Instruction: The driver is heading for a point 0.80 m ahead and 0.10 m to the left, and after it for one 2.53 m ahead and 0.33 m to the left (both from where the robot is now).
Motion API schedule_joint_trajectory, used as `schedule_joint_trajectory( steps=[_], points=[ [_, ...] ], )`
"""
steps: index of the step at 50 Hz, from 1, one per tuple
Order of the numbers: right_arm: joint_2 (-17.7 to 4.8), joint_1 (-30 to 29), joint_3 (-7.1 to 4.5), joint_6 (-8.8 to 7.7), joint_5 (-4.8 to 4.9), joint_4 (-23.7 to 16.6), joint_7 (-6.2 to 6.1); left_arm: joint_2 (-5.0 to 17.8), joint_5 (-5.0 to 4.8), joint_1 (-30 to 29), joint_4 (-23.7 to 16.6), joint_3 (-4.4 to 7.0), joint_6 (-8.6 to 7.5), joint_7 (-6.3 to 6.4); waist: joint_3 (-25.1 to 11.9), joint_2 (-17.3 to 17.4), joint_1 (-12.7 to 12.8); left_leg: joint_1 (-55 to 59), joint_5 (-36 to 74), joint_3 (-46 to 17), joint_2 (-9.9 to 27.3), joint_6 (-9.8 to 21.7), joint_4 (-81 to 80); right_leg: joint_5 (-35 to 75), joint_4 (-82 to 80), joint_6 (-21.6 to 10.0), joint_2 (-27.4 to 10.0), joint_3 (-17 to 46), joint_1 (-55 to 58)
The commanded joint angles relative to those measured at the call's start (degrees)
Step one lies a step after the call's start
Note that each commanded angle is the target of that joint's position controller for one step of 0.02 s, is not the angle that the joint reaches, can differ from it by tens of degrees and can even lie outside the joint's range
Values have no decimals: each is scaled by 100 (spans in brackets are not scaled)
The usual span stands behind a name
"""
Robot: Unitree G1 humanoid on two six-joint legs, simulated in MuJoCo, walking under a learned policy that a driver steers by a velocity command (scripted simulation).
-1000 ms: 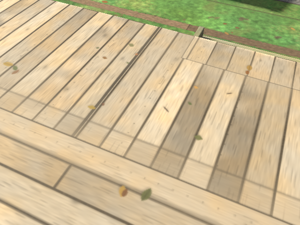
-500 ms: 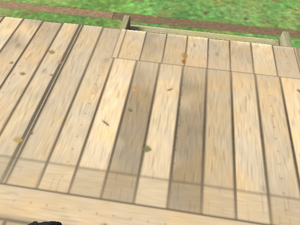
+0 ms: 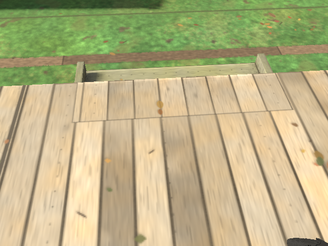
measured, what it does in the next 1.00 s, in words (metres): walks ahead: right foot, then left foot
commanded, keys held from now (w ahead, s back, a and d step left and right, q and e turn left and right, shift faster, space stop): w+e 0.04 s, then w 0.34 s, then w+q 0.62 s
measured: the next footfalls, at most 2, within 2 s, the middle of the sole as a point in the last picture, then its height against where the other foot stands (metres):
right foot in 0.40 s outside the picture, level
left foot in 0.94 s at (164, 205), level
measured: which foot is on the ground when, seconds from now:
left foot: down 0.00-0.40, up 0.42-0.92, down 0.94-1.00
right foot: up 0.00-0.38, down 0.40-0.92, up 0.94-1.00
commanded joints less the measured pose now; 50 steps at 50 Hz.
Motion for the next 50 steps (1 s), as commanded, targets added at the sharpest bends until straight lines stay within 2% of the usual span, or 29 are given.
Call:
schedule_joint_trajectory(
  steps=[1, 3, 5, 8, 11, 13, 16, 17, 18, 19, 20, 21, 22, 23, 24, 25, 27, 30, 32, 35, 38, 41, 43, 45, 46, 47, 48, 49, 50],
  points=[
    [-624, 689, -211, 59, -30, -75, -56, 683, 55, -508, -702, 199, -78, -22, -95, 709, -475, 1989, -518, -2052, 1778, 903, -1638, 635, 622, 126, -814, 23, -2288],
    [-583, 622, -206, 17, -15, 25, -33, 398, 18, -416, -707, 152, -9, -63, 17, 867, -345, 1472, -19, -1414, 1562, 922, -1931, 805, 350, 151, -915, -142, -1928],
    [-684, 697, -245, -31, 18, 177, 5, 215, 61, -544, -767, 97, 16, -66, 77, 761, -310, 1366, 421, -1055, 1553, 1077, -2120, 981, -127, 202, -916, -155, -1948],
    [-874, 743, -302, -28, 43, 354, 30, 104, 118, -878, -819, 20, -39, -112, 66, 579, -337, 1545, 930, -607, 1546, 1159, -2226, 1675, -1236, 220, -948, -200, -1930],
    [-1037, 838, -329, 43, 139, 505, 18, 38, 123, -1468, -911, -52, -152, -220, 157, 540, -518, 1527, 1067, -166, 1416, 1040, -2238, 2403, -2392, 177, -893, -564, -1505],
    [-1165, 1104, -356, 91, 195, 657, 17, 67, 90, -1827, -1020, -63, -194, -269, 218, 577, -642, 1688, 1019, -150, 1520, 1000, -2218, 2469, -2804, 121, -835, -688, -1327],
    [-1293, 1272, -390, 190, 259, 843, 11, 245, 75, -2035, -1147, -12, -215, -301, 258, 675, -576, 2187, 1399, -196, 1762, 891, -1962, 1976, -3258, -102, -732, -752, -1186],
    [-1339, 1251, -395, 227, 272, 881, 0, 331, 89, -1890, -1127, 31, -221, -299, 157, 722, -434, 2285, 1950, -149, 1776, 825, -1707, 1823, -3408, -201, -632, -843, -866],
    [-1353, 1173, -383, 262, 288, 908, -14, 459, 115, -1426, -1004, 115, -225, -281, -134, 706, -108, 2235, 2841, 65, 1641, 699, -1097, 1922, -3672, -335, -459, -1011, -95],
    [-1209, 1250, -317, 277, 262, 940, -31, 724, 133, -593, -731, 264, -210, -235, -663, 609, 269, 1876, 3322, 334, 1365, 530, -58, 2031, -3743, -495, -313, -1101, 1165],
    [-883, 1285, -157, 257, 110, 805, -37, 1168, 188, 428, -558, 402, -178, -145, -1463, -16, 665, 595, 1747, 479, 1060, 271, 1749, 2197, -3585, -856, -1384, 121, 2945],
    [-223, 1902, 57, 153, 87, 658, 10, 1645, 219, 547, -533, 447, -172, -125, -2150, -1438, 238, -1472, -2254, 140, 43, -47, 3677, 1223, -4263, -1769, -2753, 2850, 4377],
    [-864, 1503, -100, 71, 249, 765, 26, 1066, 184, 560, -539, 326, -202, -130, -1988, -735, 551, -2051, -2397, -683, 220, -5, 4348, 589, -4679, -1698, -2721, 3100, 4038],
    [-1083, 1056, -179, 41, 367, 595, 38, 853, 166, 234, -512, 236, -243, -135, -1145, -603, 451, -2367, -1880, -621, 468, 79, 4365, 830, -4770, -1437, -2538, 2175, 3364],
    [-1018, 858, -170, 54, 305, 579, 9, 649, 166, -143, -507, 171, -271, -147, -768, -309, 247, -2182, -1354, -507, 725, 72, 4090, 1215, -4903, -1263, -2279, 1520, 2661],
    [-971, 797, -190, 100, 208, 588, -4, 445, 186, -452, -509, 118, -299, -166, -445, -310, 72, -1987, -982, -508, 867, 28, 3800, 1543, -5105, -1165, -2059, 1037, 2094],
    [-777, 1086, -185, 260, 219, 697, 7, 310, 252, -712, -463, 109, -404, -178, -306, -422, -214, -1408, -520, -578, 988, -43, 3636, 1992, -5504, -1089, -1889, 432, 1439],
    [-576, 961, -165, 408, 209, 642, -22, 404, 280, -713, -259, 168, -539, -145, -24, -153, -312, -1600, -39, -695, 957, -166, 3289, 2777, -5780, -1085, -1881, -277, 1193],
    [-530, 740, -160, 409, 186, 555, -11, 448, 293, -641, -137, 189, -545, -97, 86, -96, -269, -1820, 534, -753, 900, -200, 2748, 3059, -5826, -1020, -1813, -686, 1320],
    [-424, 259, -107, 370, 170, 407, 92, 557, 263, -629, -47, 204, -520, -41, 236, -68, -109, -1635, 1406, -435, 815, -141, 1646, 3108, -5913, -842, -1659, -1265, 1372],
    [-306, -361, -37, 360, 161, 134, 205, 703, 208, -292, 135, 249, -445, 3, 453, 61, 157, -1751, 1538, -142, 770, -15, 963, 3222, -5874, -794, -1831, -1503, 1818],
    [-337, -731, -34, 358, 172, -148, 328, 800, 132, -72, 274, 289, -291, 23, 519, 51, 239, -2000, 1042, 94, 678, 170, 596, 3810, -5512, -714, -2021, -1664, 2542],
    [-448, -668, -91, 374, 179, -271, 390, 931, 115, -144, 267, 320, -190, 61, 313, -113, 73, -1608, 507, 393, 413, 362, 509, 5337, -4959, -590, -2051, -1830, 2784],
    [-727, 4, -250, 424, 183, -207, 384, 1091, 101, -239, 217, 358, -93, 123, -220, -334, -368, -598, -62, 692, -25, 618, 577, 7057, -3767, -459, -1996, -1955, 2821],
    [-999, 824, -411, 436, 192, -30, 325, 1107, 75, -346, 185, 349, -64, 150, -647, -265, -848, 610, 153, 680, -242, 823, 236, 6985, -2644, -309, -1832, -2063, 2367],
    [-1430, 1699, -600, 498, 191, 155, 204, 963, 136, -303, 99, 279, -112, 172, -1151, 201, -1247, 2353, 302, -247, 202, 1124, 16, 5387, -995, -65, -1585, -2050, 1055],
    [-1991, 1520, -668, 468, 205, 110, 152, 52, 325, 267, -201, 8, -276, 64, -1527, 1665, -487, 4240, -349, -3512, 1716, 2197, -377, -408, 1068, 322, -317, -1586, -1647],
    [-1589, 1738, -548, 389, 158, -38, 167, 480, 138, -248, -277, 41, -524, -38, -2318, 1064, -914, 4660, -904, -4890, 2114, 2486, -1169, -850, 1728, 247, -174, -219, -2308],
    [-1282, 1552, -468, 329, 117, 7, 170, 733, -69, -815, -475, 110, -643, -95, -1518, 781, -989, 4165, -596, -3992, 1928, 2144, -1312, -300, 1551, 117, -493, -110, -2732]
  ],
)
Velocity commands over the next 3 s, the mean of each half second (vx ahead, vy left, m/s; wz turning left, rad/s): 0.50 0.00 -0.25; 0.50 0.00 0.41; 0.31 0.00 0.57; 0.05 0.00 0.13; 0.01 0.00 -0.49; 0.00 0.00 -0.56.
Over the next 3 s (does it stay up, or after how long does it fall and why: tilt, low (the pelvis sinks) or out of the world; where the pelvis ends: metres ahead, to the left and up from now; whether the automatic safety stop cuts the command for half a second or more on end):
stays up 0.82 -0.05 0.02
